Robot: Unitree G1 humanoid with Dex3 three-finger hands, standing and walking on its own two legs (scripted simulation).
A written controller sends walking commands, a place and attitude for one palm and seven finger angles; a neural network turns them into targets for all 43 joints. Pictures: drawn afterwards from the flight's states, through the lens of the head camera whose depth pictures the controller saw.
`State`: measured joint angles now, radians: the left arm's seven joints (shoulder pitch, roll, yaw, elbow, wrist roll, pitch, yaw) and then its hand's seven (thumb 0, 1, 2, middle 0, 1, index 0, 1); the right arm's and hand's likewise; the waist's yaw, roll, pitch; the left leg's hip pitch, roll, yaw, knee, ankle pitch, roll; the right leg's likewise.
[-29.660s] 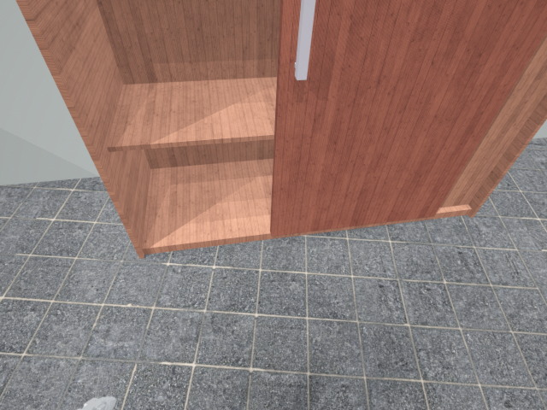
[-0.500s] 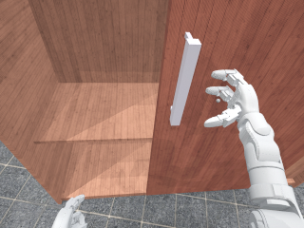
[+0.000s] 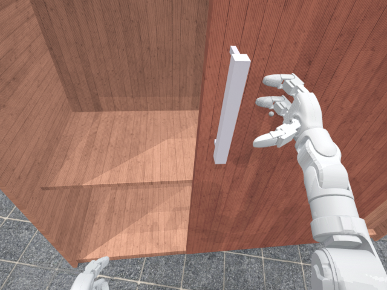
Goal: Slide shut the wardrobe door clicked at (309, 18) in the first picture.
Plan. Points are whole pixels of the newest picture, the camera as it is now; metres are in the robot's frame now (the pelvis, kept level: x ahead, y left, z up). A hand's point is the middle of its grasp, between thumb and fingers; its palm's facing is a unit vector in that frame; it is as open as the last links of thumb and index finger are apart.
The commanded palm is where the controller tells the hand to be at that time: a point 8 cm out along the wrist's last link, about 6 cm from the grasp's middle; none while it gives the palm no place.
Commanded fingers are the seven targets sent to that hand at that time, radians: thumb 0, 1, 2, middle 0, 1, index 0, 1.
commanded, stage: feel for the door with the fingertips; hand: right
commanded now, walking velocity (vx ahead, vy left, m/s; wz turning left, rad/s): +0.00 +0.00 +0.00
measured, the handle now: (225, 111) +0.44 -0.02 +0.18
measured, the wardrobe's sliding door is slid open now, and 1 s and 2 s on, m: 0.52 0.52 0.52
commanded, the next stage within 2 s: slide the fingers in behind the handle in 0.34 s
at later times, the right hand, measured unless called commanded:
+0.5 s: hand (257, 120) +0.41 -0.08 +0.19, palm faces -0.16 +0.99 -0.02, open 13.5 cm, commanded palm +0.40 -0.14 +0.19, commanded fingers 0.00 0.50 -0.30 0.30 1.20 0.30 1.20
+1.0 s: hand (254, 121) +0.40 -0.08 +0.18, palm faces -0.14 +0.99 -0.02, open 13.9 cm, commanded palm +0.39 -0.13 +0.19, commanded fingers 0.00 0.50 -0.30 0.30 1.20 0.30 1.20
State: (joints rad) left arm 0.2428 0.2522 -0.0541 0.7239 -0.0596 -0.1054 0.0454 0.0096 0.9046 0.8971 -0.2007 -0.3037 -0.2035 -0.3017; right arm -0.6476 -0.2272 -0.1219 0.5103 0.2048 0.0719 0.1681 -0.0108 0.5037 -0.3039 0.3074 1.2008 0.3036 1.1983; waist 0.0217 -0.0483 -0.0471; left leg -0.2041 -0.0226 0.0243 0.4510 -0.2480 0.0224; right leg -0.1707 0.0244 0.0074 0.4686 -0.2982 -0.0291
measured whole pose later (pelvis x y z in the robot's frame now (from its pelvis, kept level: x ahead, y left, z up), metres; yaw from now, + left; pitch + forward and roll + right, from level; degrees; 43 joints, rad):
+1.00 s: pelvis -0.01 +0.01 +0.00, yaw +0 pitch +1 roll +0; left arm 0.25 0.25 -0.05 0.72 -0.06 -0.13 0.05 0.01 0.91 0.90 -0.20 -0.30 -0.20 -0.30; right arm -0.67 -0.19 -0.09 0.57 0.19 0.06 0.10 -0.01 0.50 -0.30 0.35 1.24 0.32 1.21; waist 0.03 -0.05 -0.02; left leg -0.24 -0.03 0.02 0.45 -0.22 0.03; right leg -0.20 0.02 0.00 0.46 -0.27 -0.02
